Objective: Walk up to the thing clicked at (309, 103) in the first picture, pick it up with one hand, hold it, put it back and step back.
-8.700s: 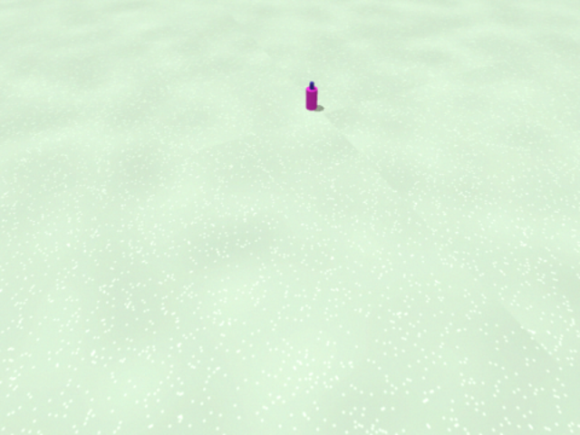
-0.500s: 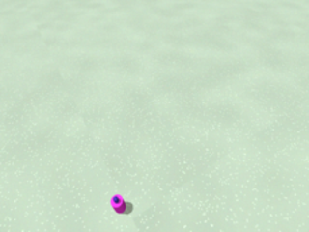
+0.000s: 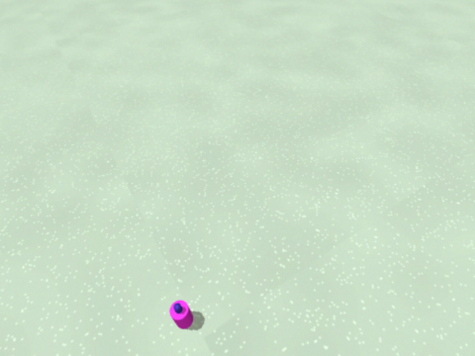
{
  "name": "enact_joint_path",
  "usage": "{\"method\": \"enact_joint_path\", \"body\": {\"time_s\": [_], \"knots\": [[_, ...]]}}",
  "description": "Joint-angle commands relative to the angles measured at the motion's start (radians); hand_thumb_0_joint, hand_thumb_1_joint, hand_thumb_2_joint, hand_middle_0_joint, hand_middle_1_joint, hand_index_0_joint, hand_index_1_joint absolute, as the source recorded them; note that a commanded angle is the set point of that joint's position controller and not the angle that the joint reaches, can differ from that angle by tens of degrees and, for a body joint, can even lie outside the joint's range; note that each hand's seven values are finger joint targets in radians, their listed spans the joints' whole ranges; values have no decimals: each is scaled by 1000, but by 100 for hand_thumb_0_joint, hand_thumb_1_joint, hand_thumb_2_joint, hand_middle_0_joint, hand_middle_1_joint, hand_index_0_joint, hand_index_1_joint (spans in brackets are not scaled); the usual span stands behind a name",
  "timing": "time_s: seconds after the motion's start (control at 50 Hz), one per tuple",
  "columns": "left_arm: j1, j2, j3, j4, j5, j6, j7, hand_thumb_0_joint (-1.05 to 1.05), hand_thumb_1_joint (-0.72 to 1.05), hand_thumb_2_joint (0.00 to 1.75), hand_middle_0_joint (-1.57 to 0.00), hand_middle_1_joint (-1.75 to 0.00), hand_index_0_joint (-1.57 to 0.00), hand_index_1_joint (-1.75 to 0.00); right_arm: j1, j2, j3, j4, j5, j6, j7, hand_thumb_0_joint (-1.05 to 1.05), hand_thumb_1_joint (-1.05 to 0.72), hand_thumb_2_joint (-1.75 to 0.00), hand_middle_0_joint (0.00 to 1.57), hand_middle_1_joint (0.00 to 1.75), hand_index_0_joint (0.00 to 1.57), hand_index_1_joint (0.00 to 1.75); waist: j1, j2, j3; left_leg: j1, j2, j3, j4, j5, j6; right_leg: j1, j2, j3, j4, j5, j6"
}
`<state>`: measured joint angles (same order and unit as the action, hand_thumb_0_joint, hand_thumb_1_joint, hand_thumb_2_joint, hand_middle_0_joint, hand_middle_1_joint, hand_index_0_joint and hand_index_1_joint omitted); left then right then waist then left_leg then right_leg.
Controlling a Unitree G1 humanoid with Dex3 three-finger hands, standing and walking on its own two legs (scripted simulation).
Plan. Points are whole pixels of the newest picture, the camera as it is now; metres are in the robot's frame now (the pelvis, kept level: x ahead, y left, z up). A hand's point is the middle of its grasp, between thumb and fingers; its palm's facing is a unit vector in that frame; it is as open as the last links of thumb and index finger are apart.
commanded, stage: stand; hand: left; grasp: from the side
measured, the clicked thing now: (180, 313) +0.37 +0.28 -0.69
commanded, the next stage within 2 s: go down in 0.12 s
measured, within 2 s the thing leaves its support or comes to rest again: neither
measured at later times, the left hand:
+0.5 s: hand (126, 345) +0.17 +0.27 -0.18, palm faces +0.09 -0.94 -0.33, open 12.1 cm
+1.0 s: hand out of the picture +0.14 +0.33 -0.25, palm faces +0.21 -0.93 -0.28, open 17.4 cm
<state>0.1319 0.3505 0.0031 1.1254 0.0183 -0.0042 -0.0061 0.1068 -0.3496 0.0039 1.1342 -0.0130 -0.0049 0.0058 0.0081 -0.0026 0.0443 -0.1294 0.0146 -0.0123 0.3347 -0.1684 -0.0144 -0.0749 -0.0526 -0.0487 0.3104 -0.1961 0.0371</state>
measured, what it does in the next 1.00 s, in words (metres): lowers itself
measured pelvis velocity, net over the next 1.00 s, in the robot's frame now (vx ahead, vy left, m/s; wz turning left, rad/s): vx -0.04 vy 0.00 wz -0.03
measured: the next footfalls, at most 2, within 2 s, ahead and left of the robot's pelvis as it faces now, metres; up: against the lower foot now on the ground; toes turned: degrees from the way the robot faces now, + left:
none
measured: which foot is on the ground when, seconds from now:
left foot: down 0.00-1.00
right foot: down 0.00-1.00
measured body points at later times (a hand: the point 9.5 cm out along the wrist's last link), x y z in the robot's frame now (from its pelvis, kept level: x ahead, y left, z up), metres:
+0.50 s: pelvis -0.01 +0.00 -0.03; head +0.05 +0.01 +0.42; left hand +0.16 +0.31 -0.15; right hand +0.08 -0.27 -0.14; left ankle +0.01 +0.13 -0.75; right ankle -0.02 -0.14 -0.75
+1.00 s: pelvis -0.04 +0.00 -0.15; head +0.10 +0.03 +0.28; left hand +0.12 +0.38 -0.23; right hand +0.16 -0.25 -0.25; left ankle +0.01 +0.13 -0.75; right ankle -0.02 -0.14 -0.75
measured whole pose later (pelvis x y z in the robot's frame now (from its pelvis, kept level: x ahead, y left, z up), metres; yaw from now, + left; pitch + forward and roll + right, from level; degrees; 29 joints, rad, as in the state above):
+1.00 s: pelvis -0.04 +0.00 -0.15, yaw -2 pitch +23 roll -3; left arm 0.13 0.43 0.49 0.65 -0.04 -0.08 -0.27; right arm 0.10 -0.25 -0.02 0.61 0.00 -0.13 -0.05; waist 0.03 -0.03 -0.13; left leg -1.24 0.04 -0.05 1.40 -0.57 -0.02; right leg -1.17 -0.03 -0.04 1.36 -0.60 0.03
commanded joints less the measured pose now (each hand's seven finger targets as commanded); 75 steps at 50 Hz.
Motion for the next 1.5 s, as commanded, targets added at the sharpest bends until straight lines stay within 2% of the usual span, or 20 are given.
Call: {"method": "enact_joint_path", "body": {"time_s": [0.0,0.2,0.22,0.24,0.26,0.28,0.32,0.36,0.42,0.5,0.54,0.68,0.72,0.86,0.94,1.04,1.18,1.28,1.42,1.48], "knots": [[-36,217,42,-60,-6,-22,12,0,90,90,-20,-30,-20,-30,-27,-212,-35,-62,4,-24,-12,0,-90,-90,20,30,20,30,-6,11,-58,2,111,-88,-55,146,33,2,-99,81,-48,103,-47],[-31,217,41,-60,-3,-21,13,0,82,82,-28,-22,-28,-22,-37,-214,-37,-63,5,-23,-15,0,-90,-91,21,30,20,30,-5,8,-63,13,114,-88,-49,153,31,-6,-96,78,-49,104,-46],[-382,67,47,-411,-66,-119,30,0,74,74,-20,-14,-20,-14,-20,-57,4,-349,75,-73,-37,0,-96,-92,20,30,20,30,-127,44,1,-70,-21,57,9,-19,18,-257,43,21,27,57,-43],[-510,128,71,-395,-64,-118,39,0,66,66,-12,-6,-12,-6,30,-85,-5,-287,74,-70,-48,0,-97,-92,20,30,20,30,-98,23,-35,-65,-25,50,26,-39,19,-217,41,9,39,32,-44],[-320,162,109,-168,-51,-70,45,0,58,58,-4,0,-4,0,66,-105,-13,-271,72,-58,-52,0,-98,-92,20,30,20,30,-91,-27,-16,-104,-33,53,49,-67,24,-228,49,-1,42,-10,-48],[-252,192,141,-110,-41,-53,37,0,50,50,0,-3,0,-3,72,-112,-24,-302,72,-51,-52,0,-97,-92,20,30,20,30,-53,-71,-13,-147,-19,49,83,-38,24,-232,55,-14,73,-10,-45],[-339,277,186,-145,-15,-57,28,0,34,34,0,-4,0,-3,105,-112,-52,-336,63,-55,-67,0,-98,-92,20,30,20,30,-41,-48,-149,-153,-20,44,143,22,25,-237,50,1,137,58,-44],[-228,286,232,-63,25,-41,6,0,18,20,0,-4,-1,-3,143,-108,-73,-362,44,-61,-60,0,-96,-92,20,30,20,30,-33,-20,-225,-213,-26,40,220,64,23,-256,45,8,220,112,-46],[-75,286,319,-38,52,-22,-20,0,-1,14,-3,-5,-4,-4,147,-86,-89,-427,27,-61,-36,0,-94,-91,20,30,20,30,32,28,-300,-313,-36,46,318,94,15,-270,46,17,319,112,-56],[-184,272,350,-69,44,-32,-48,0,-20,9,-4,-5,-6,-4,98,-77,-90,-502,23,-72,-19,0,-93,-91,20,30,20,30,14,46,-234,-491,-18,31,458,4,9,-488,56,13,453,-10,-63],[-150,319,419,-108,25,-69,-79,0,-32,6,-5,-5,-6,-5,90,-81,-98,-548,24,-83,-10,0,-93,-90,20,30,20,30,28,50,-271,-578,-12,20,543,-47,10,-577,60,8,554,-76,-65],[-84,343,506,-437,-34,-170,-192,0,-61,0,-9,-4,-9,-4,90,-92,-120,-626,22,-117,-19,0,-92,-90,20,30,20,30,29,134,-466,-614,12,-19,673,-50,7,-771,64,-3,756,-121,-69],[-34,326,508,-453,-47,-161,-208,0,-61,0,-10,-3,-11,-3,82,-98,-122,-628,24,-123,-27,0,-92,-90,20,30,20,30,8,110,-471,-654,15,-29,722,-55,10,-845,68,-9,799,-134,-66],[17,331,554,-612,-76,-121,-245,0,-61,0,-12,-2,-12,-2,75,-98,-110,-629,19,-154,-58,0,-90,-89,20,30,20,30,15,112,-531,-708,29,-61,800,-103,8,-962,55,-11,891,-172,-63],[-51,420,619,-661,-81,-126,-251,0,-61,0,-12,-2,-13,-2,52,-84,-97,-637,15,-170,-78,0,-91,-89,20,30,20,30,0,82,-504,-829,10,-23,874,-197,26,-971,52,10,885,-208,-57],[-206,502,705,-470,-113,-252,-301,0,-61,0,-11,-9,-12,-8,15,-87,-81,-605,-7,-201,-85,0,-91,-90,20,30,20,30,9,60,-451,-1054,4,-17,1036,-295,36,-1146,47,34,1017,-307,-55],[-284,593,760,-380,-157,-373,-459,0,-61,5,-8,-13,-8,-13,52,-144,-77,-585,-27,-220,-79,0,-90,-90,20,30,20,30,37,181,-652,-1047,17,-64,1139,-251,15,-1320,56,17,1190,-310,-71],[-261,668,860,-383,-212,-375,-499,0,-61,4,-8,-11,-8,-11,46,-179,-68,-559,-23,-215,-84,0,-91,-90,20,30,20,30,89,193,-782,-1011,20,-90,1197,-155,10,-1383,66,-18,1288,-263,-75],[-336,777,962,-394,-237,-370,-506,0,-57,6,-7,-11,-7,-11,36,-169,-60,-528,-25,-206,-96,0,-90,-90,20,30,20,30,94,114,-776,-1208,16,-49,1323,-183,32,-1378,74,-1,1338,-262,-69],[-361,741,942,-319,-240,-370,-528,0,-55,7,-6,-11,-7,-11,54,-165,-52,-497,-30,-204,-96,0,-90,-90,20,30,20,30,64,97,-728,-1277,17,-45,1365,-202,36,-1408,77,-2,1365,-273,-68]]}}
